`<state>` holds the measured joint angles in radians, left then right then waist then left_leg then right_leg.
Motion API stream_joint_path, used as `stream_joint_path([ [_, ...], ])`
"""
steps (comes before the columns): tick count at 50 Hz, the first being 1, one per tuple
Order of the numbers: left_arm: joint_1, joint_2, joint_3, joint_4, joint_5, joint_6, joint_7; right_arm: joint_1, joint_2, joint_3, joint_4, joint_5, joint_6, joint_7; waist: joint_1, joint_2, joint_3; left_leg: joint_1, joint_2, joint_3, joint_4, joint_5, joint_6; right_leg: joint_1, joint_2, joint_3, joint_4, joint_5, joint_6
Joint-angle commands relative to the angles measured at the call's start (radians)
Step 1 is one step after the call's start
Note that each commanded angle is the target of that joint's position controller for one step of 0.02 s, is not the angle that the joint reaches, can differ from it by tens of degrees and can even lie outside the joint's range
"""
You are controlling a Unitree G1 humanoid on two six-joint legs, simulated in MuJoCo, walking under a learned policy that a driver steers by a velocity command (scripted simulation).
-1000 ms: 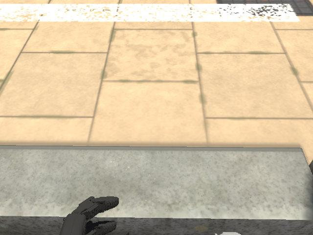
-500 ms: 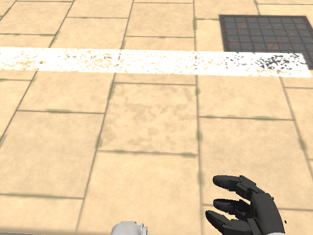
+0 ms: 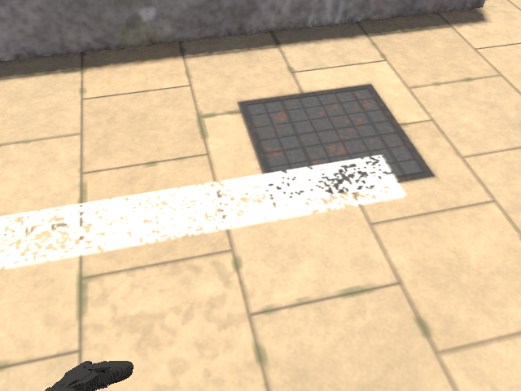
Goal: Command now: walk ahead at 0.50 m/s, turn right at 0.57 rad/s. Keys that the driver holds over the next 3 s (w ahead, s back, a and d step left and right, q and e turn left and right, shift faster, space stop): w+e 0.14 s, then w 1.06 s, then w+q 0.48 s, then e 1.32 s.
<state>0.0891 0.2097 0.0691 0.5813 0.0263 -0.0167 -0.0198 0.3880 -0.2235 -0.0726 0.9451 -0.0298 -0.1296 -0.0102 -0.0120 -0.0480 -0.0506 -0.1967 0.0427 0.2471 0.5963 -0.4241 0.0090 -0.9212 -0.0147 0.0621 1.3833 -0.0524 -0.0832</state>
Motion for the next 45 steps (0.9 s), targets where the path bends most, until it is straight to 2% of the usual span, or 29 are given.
stream_joint_path([
  [1, 0.008, 0.065, 0.019, -0.009, -0.005, 0.015, -0.033, -0.129, -0.117, -0.014, -0.102, 0.01, -0.056, -0.014, 0.045, 0.071, 0.098, -0.031, 0.16, -0.082, -0.439, 0.373, 0.107, 0.182, -0.05, -0.107, -0.391, 0.071, -0.008],
  [3, -0.035, 0.043, 0.013, -0.001, -0.014, 0.011, -0.046, -0.079, -0.13, -0.016, -0.108, 0.005, -0.047, -0.019, 0.003, 0.09, 0.087, 0.092, 0.146, -0.013, -0.45, 0.539, 0.089, 0.314, -0.02, -0.183, -0.609, 0.043, -0.031],
  [5, -0.005, 0.042, 0.017, 0.01, -0.017, 0.007, -0.042, -0.032, -0.174, -0.025, -0.106, 0.009, -0.025, -0.022, 0.007, 0.155, 0.055, 0.249, 0.173, 0.014, -0.363, 0.927, 0.073, 0.392, 0.04, -0.231, -0.7, -0.003, -0.054],
  [7, 0.08, 0.089, 0.035, 0.028, -0.008, 0.006, -0.031, -0.011, -0.202, -0.037, -0.113, 0.018, 0.013, -0.026, 0.046, 0.21, 0.013, 0.362, 0.204, 0.024, -0.21, 1.173, 0.064, 0.464, 0.091, -0.243, -0.763, -0.086, -0.085],
  [8, 0.165, 0.118, 0.047, 0.052, -0.001, 0.0, -0.026, -0.006, -0.208, -0.041, -0.12, 0.019, 0.034, -0.025, 0.08, 0.22, -0.016, 0.363, 0.214, 0.018, -0.073, 1.192, 0.067, 0.555, 0.114, -0.231, -0.815, -0.119, -0.106],
  [9, 0.296, 0.13, 0.059, 0.099, 0.007, -0.013, -0.016, -0.014, -0.205, -0.042, -0.13, 0.023, 0.05, -0.024, 0.143, 0.184, -0.052, 0.292, 0.19, 0.035, 0.123, 1.1, 0.06, 0.723, 0.136, -0.215, -0.927, -0.078, -0.121],
  [10, 0.378, 0.152, 0.068, 0.124, 0.029, -0.019, -0.007, -0.005, -0.171, -0.034, -0.146, 0.011, 0.056, -0.031, 0.17, 0.149, -0.079, 0.075, 0.171, 0.008, 0.352, 0.773, 0.054, 0.916, 0.059, -0.081, -0.89, -0.13, -0.121],
  [11, 0.302, 0.255, 0.08, 0.093, 0.047, -0.025, 0.0, 0.049, -0.015, -0.002, -0.217, 0.013, 0.057, -0.019, 0.037, -0.101, -0.119, -0.333, 0.028, -0.032, 0.669, -0.068, 0.023, 1.17, -0.216, 0.34, -0.837, -0.024, -0.224],
  [12, 0.317, 0.273, 0.086, 0.056, 0.009, -0.021, 0.004, 0.018, -0.062, -0.003, -0.257, 0.015, 0.045, -0.012, 0.068, -0.102, -0.236, -0.452, -0.05, -0.224, 0.832, -0.096, 0.005, 1.175, -0.309, 0.681, -1.028, -0.108, -0.318],
  [13, 0.289, 0.243, 0.079, 0.061, -0.002, -0.02, 0.013, -0.099, -0.1, -0.011, -0.277, 0.02, 0.03, -0.005, 0.083, -0.002, -0.124, -0.523, 0.0, -0.28, 0.845, 0.039, 0.009, 1.08, -0.288, 0.557, -1.099, -0.124, -0.285],
  [14, 0.254, 0.203, 0.066, 0.065, -0.008, -0.028, 0.014, -0.119, -0.113, -0.009, -0.282, 0.021, 0.018, -0.002, 0.058, 0.054, -0.053, -0.496, 0.03, -0.274, 0.78, 0.121, 0.011, 0.954, -0.273, 0.451, -1.107, -0.048, -0.256],
  [15, 0.243, 0.171, 0.051, 0.077, -0.009, -0.041, 0.012, -0.116, -0.108, -0.005, -0.273, 0.01, 0.02, 0.001, 0.026, 0.089, -0.029, -0.439, 0.055, -0.285, 0.711, 0.15, 0.011, 0.864, -0.227, 0.367, -1.113, 0.022, -0.215],
  [17, 0.249, 0.125, 0.025, 0.094, -0.015, -0.064, 0.016, -0.075, -0.099, 0.0, -0.251, -0.005, 0.052, 0.009, -0.007, 0.081, -0.015, -0.356, 0.074, -0.291, 0.63, 0.149, 0.0, 0.758, -0.185, 0.278, -1.16, 0.049, -0.191],
  [19, 0.293, 0.136, 0.021, 0.119, -0.018, -0.081, 0.02, -0.091, -0.089, 0.007, -0.248, -0.012, 0.072, 0.017, -0.004, 0.055, 0.014, -0.401, 0.082, -0.276, 0.548, 0.152, -0.005, 0.764, -0.167, 0.236, -1.203, 0.046, -0.187],
  [23, 0.376, 0.134, 0.012, 0.155, -0.026, -0.086, 0.016, -0.25, -0.074, 0.017, -0.279, -0.001, 0.083, 0.031, 0.044, 0.032, 0.104, -0.551, 0.1, -0.25, 0.341, 0.311, -0.012, 0.835, -0.144, 0.16, -1.258, 0.114, -0.149],
  [26, 0.398, 0.13, 0.004, 0.171, -0.033, -0.09, 0.01, -0.33, -0.06, 0.023, -0.294, 0.007, 0.081, 0.046, 0.062, -0.012, 0.096, -0.529, 0.069, -0.221, 0.192, 0.44, -0.014, 0.872, -0.108, 0.082, -1.227, 0.254, -0.097],
  [30, 0.443, 0.143, 0.002, 0.196, -0.025, -0.088, 0.02, -0.451, -0.05, 0.03, -0.327, 0.015, 0.075, 0.053, 0.099, -0.018, 0.123, -0.487, 0.03, -0.184, 0.043, 0.51, -0.001, 0.917, -0.112, 0.059, -1.206, 0.294, -0.079],
  [32, 0.438, 0.153, 0.002, 0.202, -0.017, -0.087, 0.025, -0.469, -0.057, 0.026, -0.341, 0.018, 0.073, 0.055, 0.092, -0.025, 0.132, -0.45, 0.013, -0.184, -0.008, 0.476, 0.024, 0.952, -0.139, 0.068, -1.186, 0.336, -0.085],
  [34, 0.391, 0.173, 0.005, 0.2, -0.013, -0.088, 0.032, -0.416, -0.072, 0.019, -0.338, 0.01, 0.069, 0.048, 0.048, -0.028, 0.116, -0.369, -0.021, -0.182, -0.035, 0.382, 0.061, 0.991, -0.161, 0.056, -1.116, 0.557, -0.076],
  [35, 0.382, 0.184, 0.007, 0.204, -0.01, -0.088, 0.035, -0.351, -0.086, 0.012, -0.321, 0.008, 0.068, 0.04, 0.02, -0.039, 0.081, -0.287, -0.056, -0.173, -0.052, 0.333, 0.08, 1.01, -0.161, 0.051, -1.046, 0.698, -0.066],
  [36, 0.368, 0.199, 0.011, 0.207, -0.007, -0.082, 0.037, -0.237, -0.106, 0.001, -0.289, 0.004, 0.064, 0.028, -0.03, -0.034, 0.028, -0.169, -0.09, -0.161, -0.089, 0.306, 0.101, 1.015, -0.143, 0.033, -0.912, 0.788, -0.053],
  [37, 0.359, 0.196, 0.011, 0.202, -0.007, -0.079, 0.039, -0.068, -0.135, -0.012, -0.245, -0.007, 0.055, 0.015, -0.102, -0.008, -0.063, 0.056, -0.063, -0.191, -0.114, 0.342, 0.133, 0.92, -0.109, 0.004, -0.709, 0.708, -0.038],
  [38, 0.371, 0.149, -0.003, 0.167, -0.009, -0.081, 0.039, 0.106, -0.218, -0.033, -0.227, -0.029, 0.051, -0.002, -0.15, 0.108, -0.208, 0.311, 0.161, -0.421, -0.076, 0.306, 0.178, 0.726, -0.048, -0.043, -0.395, 0.351, -0.032],
  [39, 0.522, 0.091, -0.01, 0.157, -0.043, -0.071, 0.024, 0.094, -0.3, -0.052, -0.222, -0.03, 0.055, 0.005, -0.055, 0.366, -0.334, 0.537, 0.398, -0.923, -0.195, 0.251, 0.345, 0.391, 0.156, -0.04, -0.034, -0.457, 0.014],
  [40, 0.431, 0.161, 0.003, 0.162, -0.003, -0.066, 0.025, 0.026, -0.217, -0.039, -0.24, 0.012, 0.071, 0.015, -0.065, 0.2, -0.267, 0.462, 0.335, -0.971, -0.279, 0.12, 0.322, 0.288, 0.107, 0.06, 0.035, -0.413, -0.001],
  [41, 0.331, 0.155, 0.002, 0.137, -0.004, -0.067, 0.019, -0.066, -0.155, -0.019, -0.244, 0.015, 0.072, 0.013, -0.036, 0.135, -0.093, 0.296, 0.303, -0.778, -0.301, 0.116, 0.289, 0.256, 0.057, 0.046, 0.005, -0.313, 0.0],
  [42, 0.287, 0.136, -0.006, 0.129, 0.0, -0.068, 0.015, -0.096, -0.112, -0.006, -0.239, 0.011, 0.068, 0.015, -0.017, 0.072, -0.027, 0.174, 0.258, -0.667, -0.332, 0.212, 0.26, 0.286, 0.021, 0.03, -0.053, -0.261, 0.002],
  [44, 0.31, 0.112, -0.014, 0.136, 0.016, -0.04, 0.0, -0.099, -0.082, 0.008, -0.212, 0.016, 0.054, 0.013, 0.037, 0.087, 0.025, 0.021, 0.183, -0.52, -0.379, 0.337, 0.212, 0.368, -0.024, 0.012, -0.137, -0.24, 0.02],
  [45, 0.323, 0.104, -0.016, 0.142, 0.02, -0.027, -0.007, -0.083, -0.085, 0.008, -0.201, 0.016, 0.045, 0.015, 0.044, 0.103, 0.027, -0.01, 0.172, -0.487, -0.396, 0.385, 0.214, 0.389, -0.029, 0.001, -0.158, -0.238, 0.027],
])
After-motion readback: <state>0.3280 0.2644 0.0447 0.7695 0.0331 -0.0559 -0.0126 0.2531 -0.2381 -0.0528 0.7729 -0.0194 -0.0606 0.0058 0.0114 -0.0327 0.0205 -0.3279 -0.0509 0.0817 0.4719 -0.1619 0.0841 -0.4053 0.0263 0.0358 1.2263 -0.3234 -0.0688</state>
